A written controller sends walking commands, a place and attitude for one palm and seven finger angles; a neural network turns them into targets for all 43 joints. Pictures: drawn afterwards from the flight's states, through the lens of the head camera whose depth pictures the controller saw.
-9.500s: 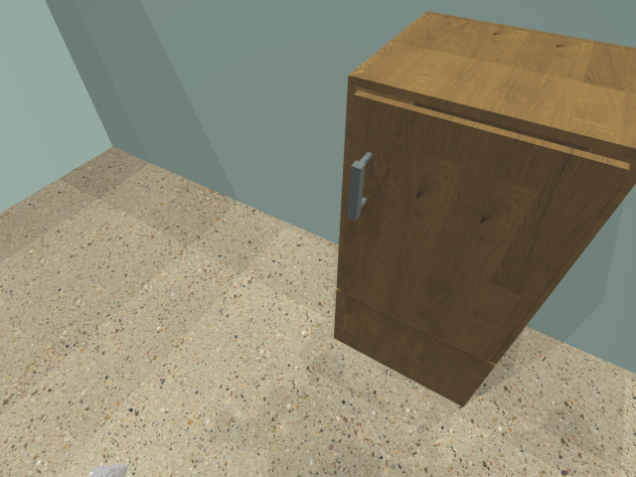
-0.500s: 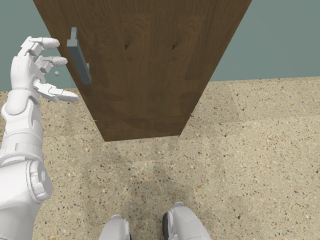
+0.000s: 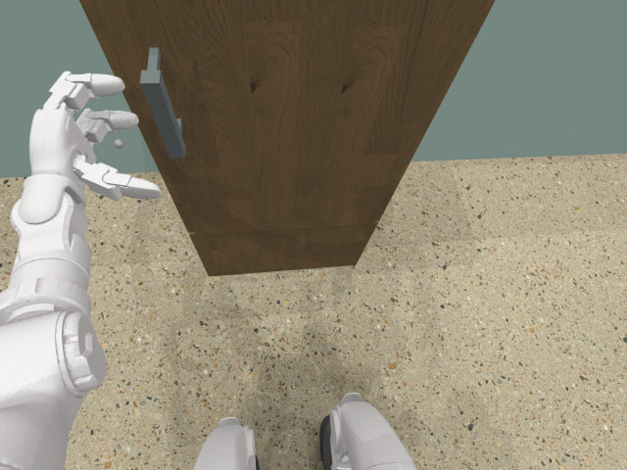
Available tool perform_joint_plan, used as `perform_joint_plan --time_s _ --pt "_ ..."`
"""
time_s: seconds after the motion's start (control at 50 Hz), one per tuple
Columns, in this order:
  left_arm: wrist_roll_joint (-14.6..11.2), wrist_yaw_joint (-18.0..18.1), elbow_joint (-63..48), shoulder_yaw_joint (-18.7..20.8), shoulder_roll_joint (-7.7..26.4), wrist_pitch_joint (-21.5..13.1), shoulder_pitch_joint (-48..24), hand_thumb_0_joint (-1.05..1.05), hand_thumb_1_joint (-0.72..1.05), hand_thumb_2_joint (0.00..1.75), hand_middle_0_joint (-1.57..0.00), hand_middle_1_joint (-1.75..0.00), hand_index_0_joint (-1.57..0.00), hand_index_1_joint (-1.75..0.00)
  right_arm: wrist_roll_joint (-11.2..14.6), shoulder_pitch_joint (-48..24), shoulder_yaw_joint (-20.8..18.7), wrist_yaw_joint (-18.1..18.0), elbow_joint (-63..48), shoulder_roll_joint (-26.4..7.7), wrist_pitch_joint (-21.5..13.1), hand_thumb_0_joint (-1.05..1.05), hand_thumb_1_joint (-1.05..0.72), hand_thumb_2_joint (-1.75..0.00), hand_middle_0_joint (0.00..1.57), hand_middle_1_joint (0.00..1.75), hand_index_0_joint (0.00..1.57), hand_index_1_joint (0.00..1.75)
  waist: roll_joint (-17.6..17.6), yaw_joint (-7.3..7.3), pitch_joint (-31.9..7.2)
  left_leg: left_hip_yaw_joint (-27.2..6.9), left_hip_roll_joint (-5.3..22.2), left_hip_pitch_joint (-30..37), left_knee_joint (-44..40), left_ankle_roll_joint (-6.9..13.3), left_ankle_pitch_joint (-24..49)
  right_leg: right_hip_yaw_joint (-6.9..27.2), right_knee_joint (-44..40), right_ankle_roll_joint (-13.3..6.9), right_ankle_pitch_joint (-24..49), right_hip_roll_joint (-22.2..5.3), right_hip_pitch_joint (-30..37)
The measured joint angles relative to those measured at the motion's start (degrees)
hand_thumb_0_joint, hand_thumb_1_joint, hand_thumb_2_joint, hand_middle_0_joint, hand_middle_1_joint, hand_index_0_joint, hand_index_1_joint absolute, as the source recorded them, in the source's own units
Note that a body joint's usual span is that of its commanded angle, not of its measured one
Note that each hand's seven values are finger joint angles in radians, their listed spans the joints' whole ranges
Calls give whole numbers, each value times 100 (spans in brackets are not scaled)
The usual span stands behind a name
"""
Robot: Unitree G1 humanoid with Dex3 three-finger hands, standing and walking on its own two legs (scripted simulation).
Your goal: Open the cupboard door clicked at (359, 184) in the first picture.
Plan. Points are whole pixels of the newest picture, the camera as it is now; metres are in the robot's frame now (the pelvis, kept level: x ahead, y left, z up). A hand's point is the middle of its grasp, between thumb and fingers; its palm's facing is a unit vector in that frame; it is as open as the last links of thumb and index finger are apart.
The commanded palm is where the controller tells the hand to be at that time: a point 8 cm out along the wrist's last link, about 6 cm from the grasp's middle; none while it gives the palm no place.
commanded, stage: slide the fingers in behind the handle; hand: left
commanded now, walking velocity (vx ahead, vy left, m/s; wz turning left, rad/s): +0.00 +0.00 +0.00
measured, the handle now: (166, 107) +0.56 +0.15 +0.07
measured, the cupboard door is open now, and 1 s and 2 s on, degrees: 0 0 1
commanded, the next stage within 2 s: close the thumb around the handle in 1.54 s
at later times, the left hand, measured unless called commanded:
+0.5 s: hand (149, 140) +0.51 +0.17 +0.06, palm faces +0.01 -1.00 -0.02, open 13.9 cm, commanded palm +0.48 +0.21 +0.06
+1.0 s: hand (184, 140) +0.51 +0.12 +0.06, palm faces -0.02 -1.00 -0.02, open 13.9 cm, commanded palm +0.48 +0.17 +0.06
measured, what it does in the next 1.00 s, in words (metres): stands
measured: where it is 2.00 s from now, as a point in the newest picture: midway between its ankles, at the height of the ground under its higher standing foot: outside the picture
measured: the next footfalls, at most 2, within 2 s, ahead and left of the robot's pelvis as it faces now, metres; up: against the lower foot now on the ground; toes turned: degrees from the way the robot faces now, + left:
none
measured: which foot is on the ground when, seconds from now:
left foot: down 0.00-1.00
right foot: down 0.00-1.00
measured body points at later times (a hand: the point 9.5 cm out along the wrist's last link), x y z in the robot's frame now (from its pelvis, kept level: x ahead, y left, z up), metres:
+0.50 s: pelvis +0.00 +0.00 +0.00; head +0.14 +0.01 +0.43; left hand +0.50 +0.22 +0.06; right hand +0.00 -0.27 -0.11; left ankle -0.01 +0.11 -0.66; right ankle +0.04 -0.12 -0.66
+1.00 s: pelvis +0.00 +0.00 +0.00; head +0.14 +0.01 +0.43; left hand +0.50 +0.18 +0.06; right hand +0.02 -0.26 -0.12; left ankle -0.01 +0.11 -0.66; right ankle +0.04 -0.12 -0.66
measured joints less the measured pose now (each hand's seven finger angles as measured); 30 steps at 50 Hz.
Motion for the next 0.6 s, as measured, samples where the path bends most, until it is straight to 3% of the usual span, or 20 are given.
perform_joint_plan --time_s 0.12,0.3,0.6 --pt "-38 110 -47 -150 -161 -48 -33 -1 -50 30 -30 -120 -30 -120 -18 111 -20 30 87 8 -8 0 -91 -90 21 30 21 30 21 11 -5 2 -12 -6 -11 -1 25 4 -3 0 18 -11 -7" --pt "139 375 32 -76 -228 -84 -90 -1 -50 30 -30 -120 -30 -120 -50 150 -16 53 39 11 -39 0 -91 -90 21 30 21 30 26 -86 -9 35 0 -34 -6 -6 40 38 27 -12 34 4 -64" --pt "113 554 108 -286 -412 -119 -233 -1 -50 30 -30 -120 -30 -121 -72 92 -42 81 96 2 -74 0 -91 -90 21 30 21 30 28 -48 -3 8 -21 -109 21 -24 28 17 86 -26 -9 -16 -141"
